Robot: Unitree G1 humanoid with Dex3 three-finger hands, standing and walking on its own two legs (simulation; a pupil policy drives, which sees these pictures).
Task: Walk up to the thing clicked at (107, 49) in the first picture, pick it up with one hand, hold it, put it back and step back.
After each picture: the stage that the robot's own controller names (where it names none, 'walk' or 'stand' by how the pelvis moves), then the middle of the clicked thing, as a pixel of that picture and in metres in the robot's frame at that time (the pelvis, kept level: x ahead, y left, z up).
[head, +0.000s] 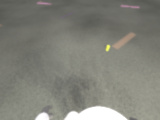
stand; (107, 48) +1.49 -0.37 -0.72
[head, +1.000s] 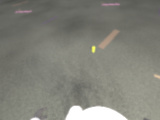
walk; (93, 49) +1.39 +0.04 -0.70
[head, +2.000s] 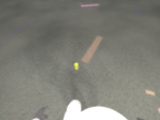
walk; (76, 66) +0.87 +0.29 -0.71
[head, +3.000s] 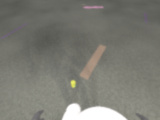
walk; (73, 83) +0.52 +0.23 -0.69
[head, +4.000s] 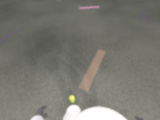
stand; (72, 98) +0.31 +0.21 -0.69
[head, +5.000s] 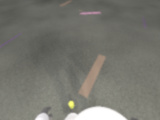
stand; (71, 104) +0.27 +0.21 -0.73
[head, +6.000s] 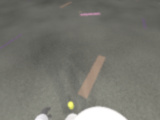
stand; (71, 105) +0.27 +0.22 -0.73
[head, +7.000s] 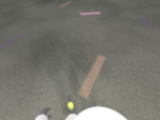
stand; (70, 105) +0.26 +0.23 -0.73
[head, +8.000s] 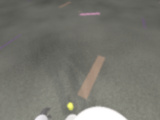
stand; (70, 106) +0.26 +0.23 -0.73
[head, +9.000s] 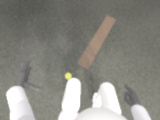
go down; (68, 76) +0.33 +0.20 -0.46
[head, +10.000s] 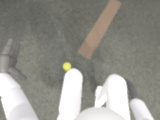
go down; (67, 67) +0.36 +0.22 -0.32
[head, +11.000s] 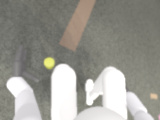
close in; (49, 63) +0.35 +0.24 -0.24
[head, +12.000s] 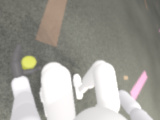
close; (28, 63) +0.35 +0.26 -0.22
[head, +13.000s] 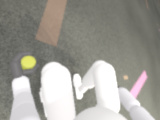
lift; (28, 63) +0.35 +0.26 -0.22
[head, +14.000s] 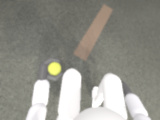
lift; (55, 70) +0.29 +0.25 -0.07
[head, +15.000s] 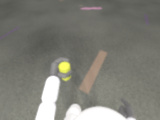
lift; (65, 71) +0.32 +0.17 +0.05
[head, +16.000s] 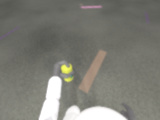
hold; (67, 72) +0.33 +0.17 +0.02
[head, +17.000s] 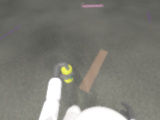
hold; (67, 73) +0.32 +0.17 +0.01
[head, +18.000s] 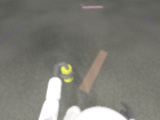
hold; (67, 73) +0.32 +0.17 +0.01
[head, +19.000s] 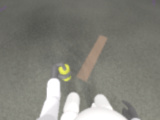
crouch; (65, 72) +0.34 +0.18 -0.06
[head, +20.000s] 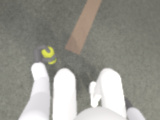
lower; (49, 55) +0.41 +0.25 -0.12
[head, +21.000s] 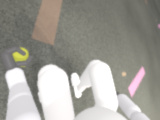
lower; (21, 57) +0.39 +0.27 -0.23
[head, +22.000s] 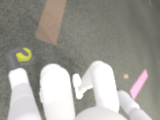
lower; (24, 57) +0.38 +0.28 -0.22
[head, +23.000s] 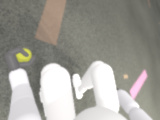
lower; (24, 58) +0.38 +0.28 -0.22
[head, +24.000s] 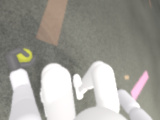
lower; (25, 58) +0.37 +0.28 -0.22
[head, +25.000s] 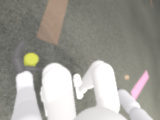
withdraw; (30, 61) +0.36 +0.25 -0.22
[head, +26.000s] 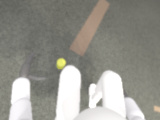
stand; (60, 64) +0.37 +0.22 -0.27
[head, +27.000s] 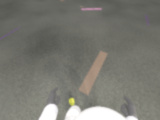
stand; (71, 101) +0.30 +0.18 -0.65
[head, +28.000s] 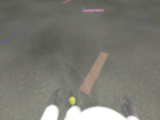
stand; (72, 100) +0.31 +0.19 -0.67
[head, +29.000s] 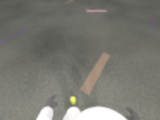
stand; (73, 100) +0.31 +0.19 -0.69
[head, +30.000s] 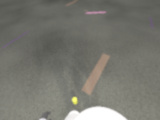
walk; (74, 100) +0.33 +0.19 -0.72
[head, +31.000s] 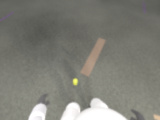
walk; (75, 81) +0.46 +0.14 -0.71
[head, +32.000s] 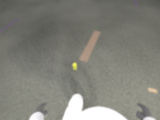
walk; (74, 66) +0.75 +0.27 -0.69
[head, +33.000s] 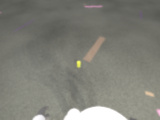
stand; (78, 64) +0.94 +0.21 -0.71
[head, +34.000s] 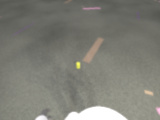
stand; (78, 65) +0.95 +0.22 -0.73
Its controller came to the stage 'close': yes
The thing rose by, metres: 0.72
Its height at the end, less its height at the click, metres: +0.00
